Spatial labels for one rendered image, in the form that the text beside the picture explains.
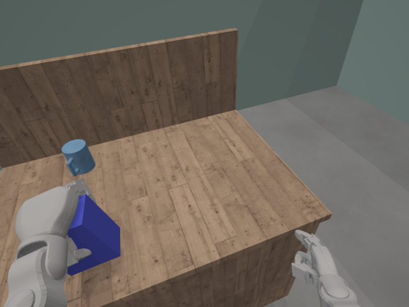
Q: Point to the robot right hand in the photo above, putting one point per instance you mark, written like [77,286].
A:
[309,268]

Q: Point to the sponge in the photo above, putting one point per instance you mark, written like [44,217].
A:
[93,229]

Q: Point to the robot left hand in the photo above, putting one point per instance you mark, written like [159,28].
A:
[51,213]

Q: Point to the right robot forearm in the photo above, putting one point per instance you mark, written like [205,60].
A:
[333,291]

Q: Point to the left robot forearm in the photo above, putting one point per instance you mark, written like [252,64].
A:
[36,277]

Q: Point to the table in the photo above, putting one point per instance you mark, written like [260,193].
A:
[207,210]

